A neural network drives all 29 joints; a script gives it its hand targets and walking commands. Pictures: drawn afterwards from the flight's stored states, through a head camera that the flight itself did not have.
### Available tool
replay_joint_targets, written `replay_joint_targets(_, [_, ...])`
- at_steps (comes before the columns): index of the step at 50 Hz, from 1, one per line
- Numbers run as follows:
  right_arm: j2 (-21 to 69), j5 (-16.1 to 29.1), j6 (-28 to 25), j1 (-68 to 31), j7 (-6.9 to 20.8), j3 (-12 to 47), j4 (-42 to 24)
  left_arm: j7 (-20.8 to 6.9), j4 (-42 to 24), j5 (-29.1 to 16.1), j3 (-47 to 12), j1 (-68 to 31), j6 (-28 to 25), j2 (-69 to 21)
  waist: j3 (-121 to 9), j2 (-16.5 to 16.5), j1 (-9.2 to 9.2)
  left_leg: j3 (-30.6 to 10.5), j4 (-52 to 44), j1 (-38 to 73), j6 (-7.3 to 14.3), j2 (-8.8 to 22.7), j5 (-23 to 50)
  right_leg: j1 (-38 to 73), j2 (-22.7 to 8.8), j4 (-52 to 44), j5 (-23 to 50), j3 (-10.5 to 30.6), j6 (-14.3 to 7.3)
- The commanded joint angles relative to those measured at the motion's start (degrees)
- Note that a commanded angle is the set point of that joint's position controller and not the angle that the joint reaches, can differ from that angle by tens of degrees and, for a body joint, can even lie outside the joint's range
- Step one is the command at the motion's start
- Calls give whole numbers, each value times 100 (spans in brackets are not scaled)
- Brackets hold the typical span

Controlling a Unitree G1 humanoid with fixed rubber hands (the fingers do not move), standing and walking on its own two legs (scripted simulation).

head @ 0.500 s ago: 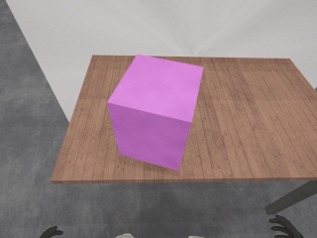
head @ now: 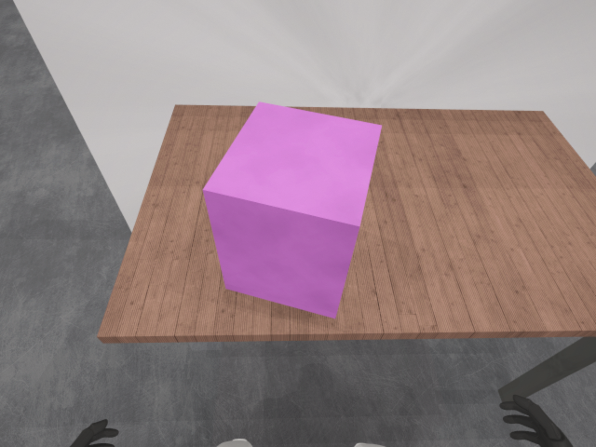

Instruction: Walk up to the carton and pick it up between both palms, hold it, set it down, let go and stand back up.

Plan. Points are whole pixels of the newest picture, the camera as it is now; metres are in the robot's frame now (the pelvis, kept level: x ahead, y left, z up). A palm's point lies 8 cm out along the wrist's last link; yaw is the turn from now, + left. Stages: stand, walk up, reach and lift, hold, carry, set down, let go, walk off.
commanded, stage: reach and lift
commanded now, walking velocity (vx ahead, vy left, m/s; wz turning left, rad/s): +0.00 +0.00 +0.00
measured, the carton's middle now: (298, 213) +0.47 +0.02 +0.02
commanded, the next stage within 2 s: none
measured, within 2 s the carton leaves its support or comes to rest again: neither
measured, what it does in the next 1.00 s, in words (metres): stands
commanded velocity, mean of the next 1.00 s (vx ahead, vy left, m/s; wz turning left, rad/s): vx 0.00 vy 0.00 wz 0.00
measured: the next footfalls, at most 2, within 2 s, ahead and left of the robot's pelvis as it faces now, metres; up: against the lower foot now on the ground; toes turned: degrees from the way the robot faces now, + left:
none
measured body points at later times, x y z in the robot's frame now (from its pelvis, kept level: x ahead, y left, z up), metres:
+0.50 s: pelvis +0.00 +0.00 +0.02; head -0.02 +0.02 +0.47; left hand +0.19 +0.29 -0.05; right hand +0.15 -0.28 -0.04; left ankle +0.05 +0.13 -0.71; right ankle +0.03 -0.12 -0.71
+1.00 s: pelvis +0.01 +0.00 +0.03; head -0.02 +0.02 +0.47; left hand +0.21 +0.28 -0.02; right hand +0.17 -0.22 -0.01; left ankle +0.05 +0.13 -0.71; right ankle +0.03 -0.12 -0.71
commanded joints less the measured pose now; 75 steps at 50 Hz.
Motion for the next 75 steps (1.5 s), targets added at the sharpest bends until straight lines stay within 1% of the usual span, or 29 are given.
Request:
replay_joint_targets(1, [-549,-867,-1196,-1181,339,-1260,1717,277,-842,328,248,-1992,1418,151,-293,741,-534,197,-1015,-1307,209,477,-1035,705,348,130,167,-199,-381])
replay_joint_targets(4, [-489,-648,-1554,-1143,303,-1395,1315,277,-1621,198,236,-1831,1466,296,-1034,265,-387,300,-852,259,-11,293,63,277,322,-467,619,-202,-369])
replay_joint_targets(6, [-358,-471,-1562,-729,172,-1221,1011,203,-1668,79,345,-1461,1482,339,-1138,-132,-356,347,-756,1075,-35,69,785,236,250,-861,1149,-119,-299])
replay_joint_targets(10, [-68,-295,-1577,-451,-61,-817,631,5,-1488,206,631,-1192,1385,358,-723,-376,-203,425,-1208,1225,70,-220,876,813,220,-1434,1397,224,-88])
replay_joint_targets(11, [-11,-275,-1581,-442,-117,-788,608,-28,-1486,153,582,-1162,1342,332,-581,-441,-246,447,-1320,1202,53,-266,932,922,239,-1510,1445,193,-50])
replay_joint_targets(14, [323,-221,-1519,-572,-253,-503,56,-137,-1352,183,663,-1197,1266,407,-183,-468,-47,588,-1595,1048,88,-348,873,1230,183,-1808,1309,405,45])
replay_joint_targets(18, [671,-161,-1423,-431,-340,-281,-491,-174,-1469,73,720,-1351,1119,496,-80,-92,57,716,-1920,1211,49,-385,837,1391,147,-2164,997,491,37])
replay_joint_targets(20, [862,-136,-1307,-343,-413,-113,-752,-224,-1372,-14,724,-1352,1100,535,4,-171,88,768,-2006,1298,116,-402,725,1398,116,-2333,661,548,49])
replay_joint_targets(21, [911,-123,-1274,-201,-410,-70,-800,-232,-1409,-30,681,-1286,1090,481,9,-41,123,786,-2087,1339,100,-377,704,1442,123,-2368,485,479,18])
replay_joint_targets(22, [977,-130,-1227,-92,-444,-103,-813,-256,-1516,-95,635,-1259,1029,467,117,-112,36,779,-2162,1485,84,-354,674,1330,140,-2446,337,434,20])
replay_joint_targets(23, [1024,-94,-1173,-80,-465,10,-909,-288,-1490,-69,677,-1294,1023,482,215,-100,164,842,-2180,1476,105,-375,607,1277,89,-2544,3,479,-47])
replay_joint_targets(24, [1051,-79,-1130,-50,-506,11,-1064,-310,-1509,-116,635,-1235,1016,463,188,-126,84,859,-2190,1662,91,-370,665,1175,91,-2595,24,438,-73])
replay_joint_targets(27, [1160,-68,-1083,38,-578,2,-1525,-322,-1824,-265,538,-1353,897,545,187,-125,84,858,-2174,1914,54,-411,531,996,18,-2772,-380,468,-165])
replay_joint_targets(30, [1201,0,-974,31,-611,-7,-1868,-316,-1975,-386,406,-1328,800,496,318,274,89,781,-2508,1544,71,-233,124,1351,179,-2607,-277,309,-150])
replay_joint_targets(32, [1092,-31,-916,-102,-583,-95,-2007,-289,-1954,-474,243,-1350,655,386,221,711,24,708,-3008,533,193,44,-427,2373,498,-2177,69,202,3])
replay_joint_targets(35, [1158,120,-860,83,-609,32,-1967,-329,-1966,-364,325,-1213,444,387,136,1093,42,715,-3296,-423,324,211,-649,3459,627,-1846,518,272,108])
replay_joint_targets(38, [1436,163,-834,114,-703,238,-2390,-405,-1913,-553,290,-1320,225,523,-45,962,29,752,-3103,-480,368,102,-520,3491,549,-1871,356,461,97])
replay_joint_targets(42, [1680,248,-801,415,-849,309,-2369,-550,-1918,-730,269,-1183,-55,555,-10,857,-54,720,-3016,-313,308,67,-351,3373,510,-1989,375,528,72])
replay_joint_targets(45, [2020,330,-796,452,-983,595,-2772,-649,-1969,-993,342,-1260,-255,734,11,558,102,744,-2715,327,235,-63,-61,2692,344,-2266,-8,677,10])
replay_joint_targets(47, [2190,322,-782,643,-1079,594,-3071,-732,-2097,-1212,277,-1236,-271,844,144,391,100,701,-2544,909,135,-129,144,2031,233,-2536,-360,723,-75])
replay_joint_targets(48, [2195,344,-803,582,-1095,555,-3126,-741,-2246,-1269,277,-1219,-308,836,-39,442,185,703,-2497,1035,70,-146,245,1939,211,-2570,-326,725,-120])
replay_joint_targets(50, [2298,365,-801,730,-1205,615,-3302,-788,-2326,-1378,220,-1072,-305,861,46,413,156,641,-2390,1296,16,-142,323,1617,186,-2649,-324,702,-149])
replay_joint_targets(56, [2620,561,-1005,1047,-1432,967,-3855,-906,-2730,-1369,327,-880,-447,929,-8,617,362,476,-2239,1503,-86,-102,805,1508,131,-2591,471,716,-99])
replay_joint_targets(57, [2601,548,-1020,1160,-1463,923,-3813,-938,-2720,-1376,306,-728,-470,954,118,593,279,466,-2249,1544,-87,-77,790,1475,144,-2611,435,662,-111])
replay_joint_targets(59, [2546,556,-1087,1153,-1492,925,-3875,-937,-2937,-1297,375,-780,-563,932,-35,785,369,448,-2265,1434,-109,-61,859,1671,165,-2577,480,647,-143])
replay_joint_targets(61, [2781,621,-1176,1333,-1577,1141,-3948,-1011,-2809,-1354,337,-707,-627,904,101,596,393,403,-2164,1569,-104,-77,912,1460,98,-2616,637,678,-98])
replay_joint_targets(67, [2884,701,-1394,1368,-1692,1168,-4157,-1099,-3095,-1458,286,-817,-861,988,33,829,427,318,-2090,1604,-126,-21,972,1302,108,-2593,548,665,-160])
replay_joint_targets(68, [2864,673,-1432,1415,-1713,1108,-4201,-1103,-3131,-1499,214,-793,-904,961,-94,746,329,300,-2082,1538,-119,3,929,1392,145,-2528,615,620,-152])
replay_joint_targets(75, [3080,738,-1518,1543,-1898,1301,-4368,-1150,-3218,-1513,196,-691,-921,910,-18,809,336,208,-2029,1664,-135,37,1204,1348,107,-2551,1002,602,-131])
